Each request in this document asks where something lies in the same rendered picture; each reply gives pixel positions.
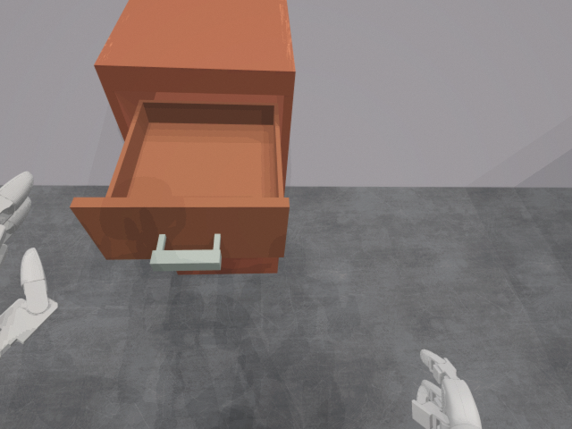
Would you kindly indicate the left robot hand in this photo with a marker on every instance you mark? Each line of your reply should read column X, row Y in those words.
column 22, row 318

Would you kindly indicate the drawer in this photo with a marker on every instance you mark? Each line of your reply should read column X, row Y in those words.
column 190, row 170

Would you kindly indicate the cabinet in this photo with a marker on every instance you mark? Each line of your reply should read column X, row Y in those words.
column 202, row 50

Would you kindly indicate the handle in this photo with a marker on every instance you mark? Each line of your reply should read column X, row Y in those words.
column 186, row 260

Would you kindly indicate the right robot hand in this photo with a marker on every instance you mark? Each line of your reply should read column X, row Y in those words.
column 452, row 405

